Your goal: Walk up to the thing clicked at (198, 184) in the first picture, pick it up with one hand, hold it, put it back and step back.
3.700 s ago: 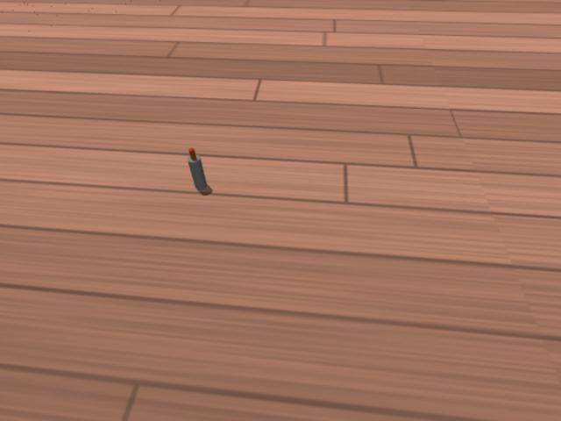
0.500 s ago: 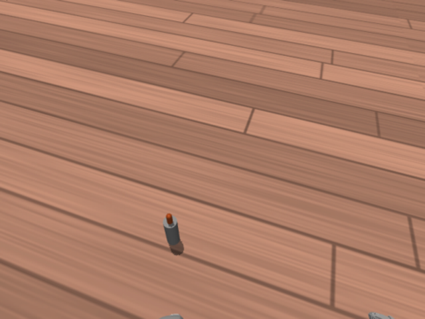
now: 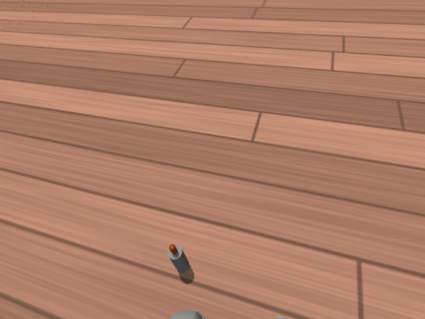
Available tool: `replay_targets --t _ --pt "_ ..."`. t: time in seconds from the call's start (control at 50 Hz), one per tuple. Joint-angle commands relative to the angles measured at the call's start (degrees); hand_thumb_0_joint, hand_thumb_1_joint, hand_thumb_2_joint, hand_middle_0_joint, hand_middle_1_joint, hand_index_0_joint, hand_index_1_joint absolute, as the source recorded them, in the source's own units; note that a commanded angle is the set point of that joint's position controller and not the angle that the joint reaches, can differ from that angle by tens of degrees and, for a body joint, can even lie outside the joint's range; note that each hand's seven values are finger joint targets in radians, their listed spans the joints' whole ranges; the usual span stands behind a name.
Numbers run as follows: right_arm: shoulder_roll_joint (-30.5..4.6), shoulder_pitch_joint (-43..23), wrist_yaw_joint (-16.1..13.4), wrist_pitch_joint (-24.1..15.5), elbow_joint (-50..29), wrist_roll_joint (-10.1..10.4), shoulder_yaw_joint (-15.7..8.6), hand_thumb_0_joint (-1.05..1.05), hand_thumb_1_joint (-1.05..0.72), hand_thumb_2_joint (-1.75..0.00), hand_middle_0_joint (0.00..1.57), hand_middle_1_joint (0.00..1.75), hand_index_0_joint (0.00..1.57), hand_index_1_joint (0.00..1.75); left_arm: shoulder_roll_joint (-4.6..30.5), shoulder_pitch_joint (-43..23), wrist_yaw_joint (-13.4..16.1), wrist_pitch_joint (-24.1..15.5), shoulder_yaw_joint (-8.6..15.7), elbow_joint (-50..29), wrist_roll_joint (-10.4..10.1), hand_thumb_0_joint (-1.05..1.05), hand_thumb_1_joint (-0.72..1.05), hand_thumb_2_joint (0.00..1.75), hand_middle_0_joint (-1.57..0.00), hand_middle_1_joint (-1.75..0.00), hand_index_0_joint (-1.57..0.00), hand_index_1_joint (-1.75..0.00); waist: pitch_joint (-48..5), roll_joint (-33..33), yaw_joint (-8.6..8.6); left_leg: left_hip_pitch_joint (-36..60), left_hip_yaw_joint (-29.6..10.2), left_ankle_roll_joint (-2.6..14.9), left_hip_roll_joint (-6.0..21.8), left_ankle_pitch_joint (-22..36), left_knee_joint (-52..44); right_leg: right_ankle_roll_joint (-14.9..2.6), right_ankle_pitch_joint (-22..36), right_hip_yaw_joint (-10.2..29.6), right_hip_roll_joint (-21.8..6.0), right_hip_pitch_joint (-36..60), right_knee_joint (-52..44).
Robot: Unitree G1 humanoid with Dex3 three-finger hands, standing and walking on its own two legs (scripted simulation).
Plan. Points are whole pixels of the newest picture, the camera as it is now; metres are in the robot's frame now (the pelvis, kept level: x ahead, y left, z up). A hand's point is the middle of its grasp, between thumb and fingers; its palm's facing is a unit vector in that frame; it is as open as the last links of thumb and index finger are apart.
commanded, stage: walk up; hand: left
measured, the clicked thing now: (177, 257) +0.45 +0.25 -0.64
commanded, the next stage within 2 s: stand in 1.42 s
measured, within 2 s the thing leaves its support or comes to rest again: neither
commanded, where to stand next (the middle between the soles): +0.12 +0.03 m, yaw +0 degrees
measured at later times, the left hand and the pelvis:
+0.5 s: hand out of the picture +0.11 +0.29 -0.15, palm faces -0.01 -0.94 -0.33, open 7.3 cm; pelvis +0.04 +0.03 +0.01, yaw +0 degrees
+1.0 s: hand out of the picture +0.13 +0.28 -0.13, palm faces -0.01 -0.94 -0.35, open 7.3 cm; pelvis +0.05 +0.02 +0.02, yaw +0 degrees
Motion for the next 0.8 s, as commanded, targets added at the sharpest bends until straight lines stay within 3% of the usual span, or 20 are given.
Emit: replay_targets --t 0.0,0.06,0.1,0.12,0.14,0.16,0.18,0.2,0.24,0.26,0.28,0.36,0.5,0.58,0.74,0.78 --pt "-8.6 3.5 -0.8 -0.4 -0.9 0.1 -3.3 0.0 -0.9 -0.9 0.2 0.3 0.2 0.3 15.8 0.3 1.8 -0.5 4.1 -2.9 0.3 0.0 0.9 0.9 -0.2 -0.3 -0.2 -0.3 -7.3 -14.5 0.0 1.4 -0.8 -0.98 1.6 4.0 -8.0 -10.27 13.7 11.7 -12.5 3.4 -11.5" --pt "-8.1 1.1 -0.9 -0.3 0.6 0.3 -3.3 0.0 -0.9 -0.9 0.2 0.3 0.2 0.3 15.9 -3.0 1.8 0.4 3.7 -2.7 0.0 0.0 0.9 0.9 -0.2 -0.3 -0.2 -0.3 -7.7 -15.2 -0.48 7.3 1.7 -0.97 0.2 8.6 -14.9 -9.73 11.0 10.2 -12.1 -0.8 -8.9" --pt "-8.4 1.7 -1.2 -0.8 2.2 0.0 -3.5 0.0 -0.9 -0.9 0.2 0.3 0.2 0.3 14.5 -5.2 1.7 1.3 2.8 -2.3 -0.6 0.0 0.9 0.9 -0.2 -0.3 -0.2 -0.3 -8.1 -12.4 -1.88 13.7 2.3 -0.26 -0.9 14.3 -20.8 -7.59 5.3 9.6 -11.1 -5.7 -5.2" --pt "-9.3 1.1 -1.4 -1.1 2.4 -0.2 -3.5 0.0 -0.9 -0.9 0.2 0.3 0.2 0.3 12.9 -5.1 1.7 1.6 2.1 -2.0 -0.8 0.0 0.9 0.9 -0.2 -0.3 -0.2 -0.3 -7.7 -9.5 -2.15 14.7 0.0 0.25 0.4 14.8 -25.0 -5.83 2.4 9.2 -10.2 -7.1 -3.7" --pt "-12.1 -1.0 -1.6 -1.6 2.0 -0.7 -3.9 0.0 -0.9 -0.9 0.2 0.3 0.2 0.3 10.6 -4.3 1.6 1.8 1.4 -1.8 -1.1 0.0 0.9 0.9 -0.2 -0.3 -0.2 -0.3 -8.0 -2.1 -1.07 13.3 -10.8 2.15 7.7 15.2 -29.9 -2.81 -3.1 6.9 -6.3 -8.2 -0.4" --pt "-14.2 -6.2 -1.4 -1.6 1.1 0.2 -3.8 0.0 -0.9 -0.9 0.2 0.3 0.2 0.3 11.1 -3.6 1.8 2.3 1.7 0.1 -1.9 0.0 0.9 0.9 -0.2 -0.3 -0.2 -0.3 -7.2 4.3 1.05 4.3 -18.6 6.61 13.3 8.8 -33.8 -0.83 -11.7 2.3 -0.1 -1.2 4.0" --pt "-13.7 -9.2 -1.2 -1.5 1.2 0.2 -3.4 0.0 -0.9 -0.9 0.2 0.3 0.2 0.3 12.3 -3.4 1.9 2.6 2.0 2.2 -1.2 0.0 0.9 0.9 -0.2 -0.3 -0.2 -0.3 -6.4 3.2 1.45 0.5 -18.1 8.01 13.5 5.8 -34.4 -0.63 -13.7 2.5 0.0 3.6 4.9" --pt "-12.3 -10.0 -1.2 -1.4 1.7 0.1 -2.6 0.0 -0.9 -0.9 0.2 0.3 0.2 0.3 11.8 -3.6 1.8 2.5 1.8 3.1 -1.0 0.0 0.9 0.9 -0.2 -0.3 -0.2 -0.3 -6.0 1.9 1.9 0.1 -14.2 6.49 11.1 7.1 -33.6 -0.73 -11.6 2.9 0.0 4.9 0.9" --pt "-10.0 -11.7 -1.1 -1.4 2.8 0.4 -1.3 0.0 -0.9 -0.9 0.2 0.3 0.2 0.3 12.2 -3.3 1.6 1.8 1.7 5.2 -0.9 0.0 0.9 0.9 -0.2 -0.3 -0.2 -0.3 -6.3 2.5 2.22 0.9 -9.4 2.55 7.5 11.1 -30.7 -1.1 -2.5 5.7 -2.7 7.8 -5.1" --pt "-9.0 -11.2 -1.1 -1.4 3.6 0.6 -0.8 0.0 -0.9 -0.9 0.2 0.3 0.2 0.3 13.2 -4.4 1.7 1.4 1.8 5.7 -0.8 0.0 0.9 0.9 -0.2 -0.3 -0.2 -0.3 -7.1 1.3 1.44 2.7 -7.3 1.26 5.8 14.5 -28.7 -1.82 1.0 8.5 -4.6 7.7 -7.4" --pt "-9.2 -10.0 -1.1 -1.4 4.7 0.5 -0.8 0.0 -0.9 -0.9 0.2 0.3 0.2 0.3 13.7 -6.7 1.6 1.3 1.7 5.9 -0.8 0.0 0.9 0.9 -0.2 -0.3 -0.2 -0.3 -7.5 0.8 -0.01 5.3 -6.7 0.88 4.8 14.0 -29.3 -2.22 1.2 9.1 -5.4 6.1 -8.0" --pt "-9.8 -12.5 -1.2 -1.4 6.7 0.5 -0.8 0.0 -0.9 -0.9 0.2 0.3 0.2 0.3 11.8 -8.2 1.5 1.6 0.6 8.4 -1.2 0.0 0.9 0.9 -0.2 -0.3 -0.2 -0.3 -8.4 1.1 0.6 9.1 -7.8 1.71 6.8 17.0 -32.5 -0.59 3.4 5.6 -3.3 7.2 -8.6" --pt "-9.0 -15.7 -1.2 -1.0 9.3 0.8 -0.8 0.0 -0.9 -0.9 0.2 0.3 0.2 0.3 11.2 -11.0 1.3 1.5 0.2 12.2 -1.0 0.0 0.9 0.9 -0.2 -0.3 -0.2 -0.3 -8.7 -1.8 -0.16 13.4 -5.2 0.6 5.6 19.6 -34.5 -0.07 7.9 6.2 -5.1 9.3 -14.4" --pt "-8.2 -16.0 -1.1 -0.8 11.0 0.8 -0.6 0.0 -0.9 -0.9 0.2 0.3 0.2 0.3 10.6 -12.8 1.3 1.5 0.2 13.5 -1.0 0.0 0.9 0.9 -0.2 -0.3 -0.2 -0.3 -9.0 -3.5 -0.35 15.5 -4.7 0.24 5.5 21.7 -35.9 0.2 8.0 6.6 -5.6 10.3 -16.9" --pt "-8.2 -17.5 -0.9 -0.5 12.5 0.4 -0.7 0.0 -0.9 -0.9 0.2 0.3 0.2 0.3 10.5 -13.3 1.1 1.8 0.3 14.7 -0.4 0.0 0.9 0.9 -0.2 -0.3 -0.2 -0.3 -7.5 -4.1 -0.01 16.0 -4.6 -0.26 5.3 17.0 -39.8 0.98 3.5 6.3 -5.5 10.2 -20.3" --pt "-8.1 -16.9 -0.9 -0.6 12.7 0.4 -0.7 0.0 -0.9 -0.9 0.2 0.3 0.2 0.3 10.6 -13.3 1.1 1.8 0.5 14.7 -0.3 0.0 0.9 0.9 -0.2 -0.3 -0.2 -0.3 -8.8 -4.2 -0.12 17.2 -4.3 -0.39 5.4 19.7 -39.5 0.89 5.1 6.3 -5.7 11.4 -20.2"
